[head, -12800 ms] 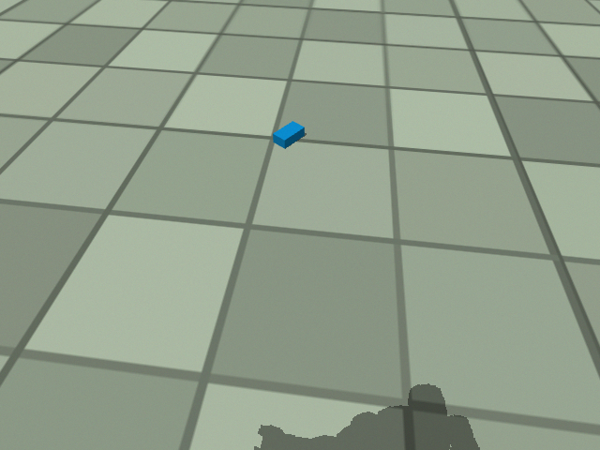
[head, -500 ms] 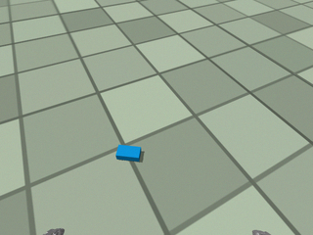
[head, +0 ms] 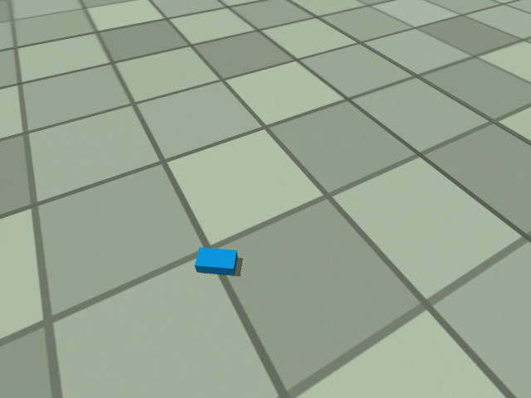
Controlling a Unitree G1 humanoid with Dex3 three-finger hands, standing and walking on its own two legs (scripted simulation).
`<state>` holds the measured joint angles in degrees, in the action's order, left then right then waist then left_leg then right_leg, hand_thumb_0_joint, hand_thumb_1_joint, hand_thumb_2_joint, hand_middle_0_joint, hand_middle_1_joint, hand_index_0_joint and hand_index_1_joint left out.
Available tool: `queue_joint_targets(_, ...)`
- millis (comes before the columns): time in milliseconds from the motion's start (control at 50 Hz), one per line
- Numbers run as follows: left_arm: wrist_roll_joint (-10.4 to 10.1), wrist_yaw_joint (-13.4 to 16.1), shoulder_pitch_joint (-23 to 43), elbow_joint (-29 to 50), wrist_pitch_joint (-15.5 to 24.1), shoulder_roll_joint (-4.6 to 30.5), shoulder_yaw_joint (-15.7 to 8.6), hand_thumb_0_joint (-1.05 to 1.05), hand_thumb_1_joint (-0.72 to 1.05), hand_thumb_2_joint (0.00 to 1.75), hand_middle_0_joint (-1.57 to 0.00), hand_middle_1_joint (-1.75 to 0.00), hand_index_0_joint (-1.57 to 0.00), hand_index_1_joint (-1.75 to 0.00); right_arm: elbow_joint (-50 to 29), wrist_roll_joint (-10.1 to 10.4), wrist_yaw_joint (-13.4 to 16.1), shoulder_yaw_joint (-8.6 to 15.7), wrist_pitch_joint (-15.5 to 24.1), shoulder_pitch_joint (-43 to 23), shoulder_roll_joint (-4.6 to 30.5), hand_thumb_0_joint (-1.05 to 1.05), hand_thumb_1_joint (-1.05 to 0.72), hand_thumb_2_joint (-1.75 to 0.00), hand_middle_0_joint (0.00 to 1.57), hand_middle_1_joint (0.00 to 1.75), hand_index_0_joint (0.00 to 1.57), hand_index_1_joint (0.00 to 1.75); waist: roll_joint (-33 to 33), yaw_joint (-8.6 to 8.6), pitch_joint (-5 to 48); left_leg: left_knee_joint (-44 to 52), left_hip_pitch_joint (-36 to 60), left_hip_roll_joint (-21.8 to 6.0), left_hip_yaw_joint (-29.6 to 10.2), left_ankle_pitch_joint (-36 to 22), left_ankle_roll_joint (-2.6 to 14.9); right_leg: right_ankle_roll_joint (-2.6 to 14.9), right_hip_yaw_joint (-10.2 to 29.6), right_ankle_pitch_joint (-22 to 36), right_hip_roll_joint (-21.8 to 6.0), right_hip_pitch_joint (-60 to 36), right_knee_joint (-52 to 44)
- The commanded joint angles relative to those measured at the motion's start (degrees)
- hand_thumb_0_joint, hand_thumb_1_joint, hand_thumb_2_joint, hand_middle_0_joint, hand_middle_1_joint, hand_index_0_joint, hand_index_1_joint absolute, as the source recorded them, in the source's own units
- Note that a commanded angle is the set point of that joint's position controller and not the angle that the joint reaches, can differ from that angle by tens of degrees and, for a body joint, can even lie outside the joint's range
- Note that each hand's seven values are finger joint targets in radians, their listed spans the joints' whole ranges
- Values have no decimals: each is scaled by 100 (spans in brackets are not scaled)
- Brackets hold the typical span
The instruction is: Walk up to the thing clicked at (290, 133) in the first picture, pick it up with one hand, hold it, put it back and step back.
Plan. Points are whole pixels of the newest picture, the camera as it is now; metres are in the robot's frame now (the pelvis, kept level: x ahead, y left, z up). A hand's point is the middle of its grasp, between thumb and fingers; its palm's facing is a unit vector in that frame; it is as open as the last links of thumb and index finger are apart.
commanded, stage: stand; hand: left
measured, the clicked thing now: (216, 261) +0.75 +0.24 -0.75
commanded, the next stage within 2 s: walk up in 0.38 s
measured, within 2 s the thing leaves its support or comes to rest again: neither
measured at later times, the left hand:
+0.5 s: hand out of the picture +0.08 +0.26 -0.15, palm faces +0.01 -0.94 -0.34, open 7.4 cm
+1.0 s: hand (89, 368) +0.19 +0.33 -0.15, palm faces -0.10 -0.93 -0.34, open 7.4 cm
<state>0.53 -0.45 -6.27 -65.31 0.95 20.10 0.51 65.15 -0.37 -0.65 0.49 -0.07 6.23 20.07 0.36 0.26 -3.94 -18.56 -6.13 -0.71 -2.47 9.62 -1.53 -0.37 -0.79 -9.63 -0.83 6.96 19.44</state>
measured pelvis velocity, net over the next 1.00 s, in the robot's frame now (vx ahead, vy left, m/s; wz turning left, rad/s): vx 0.14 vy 0.05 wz -0.04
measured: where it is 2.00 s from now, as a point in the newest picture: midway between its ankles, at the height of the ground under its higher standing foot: (271, 363)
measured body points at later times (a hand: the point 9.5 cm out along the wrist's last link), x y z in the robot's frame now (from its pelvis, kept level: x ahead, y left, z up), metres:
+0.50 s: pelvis +0.01 +0.00 +0.00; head +0.00 +0.00 +0.45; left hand +0.08 +0.31 -0.12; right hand +0.07 -0.31 -0.13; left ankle +0.00 +0.13 -0.72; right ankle +0.01 -0.12 -0.74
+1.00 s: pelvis +0.14 +0.05 -0.01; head +0.15 +0.06 +0.44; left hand +0.20 +0.38 -0.13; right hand +0.14 -0.27 -0.12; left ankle +0.11 +0.17 -0.75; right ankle +0.23 -0.11 -0.71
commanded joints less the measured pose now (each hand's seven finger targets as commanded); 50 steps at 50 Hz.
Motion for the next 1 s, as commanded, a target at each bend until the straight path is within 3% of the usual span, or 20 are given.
queue_joint_targets(0,-17,71,201,340,150,1286,-258,0,90,90,-20,-30,-20,-30,-339,-7,53,195,169,-224,1197,0,-90,-90,20,30,20,30,-75,-23,524,275,-62,-580,-423,-427,232,138,611,420,-670,-144,-407)
queue_joint_targets(200,-17,69,219,379,111,1298,-248,0,90,90,-20,-30,-20,-30,-321,-14,69,157,156,-132,1203,0,-90,-90,20,30,20,30,-67,-9,330,319,-177,-577,-409,-152,196,160,636,-17,-647,21,-458)
queue_joint_targets(340,-7,72,256,440,131,1320,-250,0,90,90,-20,-30,-20,-30,-353,-18,80,162,172,-120,1227,0,-90,-90,20,30,20,30,-54,-43,529,247,-77,-609,-382,-520,193,156,609,558,-652,-95,-356)
queue_joint_targets(360,68,-49,-195,636,161,1640,-593,0,90,90,-20,-30,-20,-30,-635,-93,-36,406,225,222,1578,0,-90,-90,20,30,20,30,-139,32,1030,-294,-245,-282,-221,2077,563,392,605,-2102,-340,-516,-154)
queue_joint_targets(380,130,-84,-490,575,156,1724,-654,0,90,90,-20,-30,-20,-30,-671,-162,-84,440,219,196,1593,0,-90,-90,20,30,20,30,-150,185,630,-543,-1027,-223,-214,2964,575,561,1024,-3210,-549,-453,-245)
queue_joint_targets(400,161,-98,-634,541,147,1838,-742,0,90,90,-20,-30,-20,-30,-778,-195,-107,450,194,3,1512,0,-90,-90,20,30,20,30,-476,292,172,-1031,-1891,-9,67,3022,464,731,1560,-3917,-855,-534,-674)
queue_joint_targets(420,178,-94,-711,607,167,1965,-824,0,90,90,-20,-30,-20,-30,-920,-203,-134,459,172,-163,1383,0,-90,-90,20,30,20,30,-1052,377,-96,-2194,-2419,84,393,2250,359,1015,2348,-4183,-1561,-572,-1319)
queue_joint_targets(440,180,-75,-695,765,216,2037,-877,0,90,90,-20,-30,-20,-30,-1007,-232,-145,471,189,-167,1381,0,-90,-90,20,30,20,30,-934,415,-396,-2632,-2836,-229,170,1844,294,1313,2650,-3787,-1976,-567,-1445)
queue_joint_targets(480,171,-76,-755,859,258,1878,-884,0,90,90,-20,-30,-20,-30,-1087,-202,-159,524,286,-217,1386,0,-90,-90,20,30,20,30,-596,415,-567,-2453,-3022,-482,-37,1579,320,1484,2339,-2136,-1885,-784,-1231)
queue_joint_targets(520,160,-99,-617,991,260,1807,-857,0,90,90,-20,-30,-20,-30,-1167,-224,-218,565,328,-65,1295,0,-90,-90,20,30,20,30,-596,288,-302,-2285,-2367,-474,31,1664,289,1277,1756,-1780,-1525,-531,-1083)
queue_joint_targets(560,181,-156,-230,1268,241,1844,-851,0,90,90,-20,-30,-20,-30,-1145,-194,-296,629,292,489,1263,0,-90,-90,20,30,20,30,-941,0,-57,-2022,-1353,-389,221,1373,300,1078,1341,-2268,-1267,285,-1048)
queue_joint_targets(620,164,-214,311,1566,143,1610,-760,0,90,90,-20,-30,-20,-30,-813,-188,-223,837,325,1777,1355,0,-90,-90,20,30,20,30,-601,-770,120,-969,1002,-151,502,165,232,712,501,-2439,-678,2149,434)
queue_joint_targets(640,163,-204,151,1614,100,1243,-648,0,90,90,-20,-30,-20,-30,-657,-228,-141,948,354,2338,1606,0,-90,-90,20,30,20,30,468,-982,254,-711,1700,-211,109,636,210,556,156,-2690,-140,2870,1877)
queue_joint_targets(660,137,-186,-335,1629,84,819,-503,0,90,90,-20,-30,-20,-30,-695,-323,-68,1030,399,2622,2061,0,-90,-90,20,30,20,30,1879,-987,312,350,1571,-1358,-1800,2660,441,449,117,-2802,632,3532,3755)
queue_joint_targets(680,86,-151,-666,1536,44,1048,-556,0,90,90,-20,-30,-20,-30,-1073,-306,-34,1010,441,1867,2272,0,-90,-90,20,30,20,30,1378,-591,151,1291,511,-2202,-3542,4223,775,388,810,-2321,608,3436,4469)
queue_joint_targets(700,46,-135,-832,1447,21,1610,-676,0,90,90,-20,-30,-20,-30,-1308,-183,-43,1027,432,1134,2474,0,-90,-90,20,30,20,30,954,-350,-177,1490,-405,-2354,-3522,4666,1075,418,1218,-1931,176,2924,4414)
queue_joint_targets(720,12,-143,-913,1404,29,1684,-669,0,90,90,-20,-30,-20,-30,-1420,-142,-54,952,442,769,2346,0,-90,-90,20,30,20,30,807,-161,-486,1374,-749,-2263,-3106,4287,1201,392,1139,-1623,-30,2812,4418)
queue_joint_targets(760,0,-182,-1336,1132,61,1730,-747,0,90,90,-20,-30,-20,-30,-1584,-131,-60,803,504,615,1887,0,-90,-90,20,30,20,30,856,66,-404,1026,-479,-1704,-1914,3103,1111,263,1013,-1073,-191,2592,4144)
queue_joint_targets(880,56,-360,-1022,1394,50,1542,-705,0,90,90,-20,-30,-20,-30,-1673,-88,-67,799,588,1018,1852,0,-90,-90,20,30,20,30,858,-99,-531,1059,-567,-1451,-666,1916,1230,-40,513,-488,-268,2315,2930)
queue_joint_targets(980,100,-426,-441,1727,140,1366,-671,0,90,90,-20,-30,-20,-30,-1815,-59,-103,788,553,1262,1870,0,-90,-90,20,30,20,30,687,-287,-290,543,-187,-1362,-169,1087,1268,67,79,-223,-368,1914,1720)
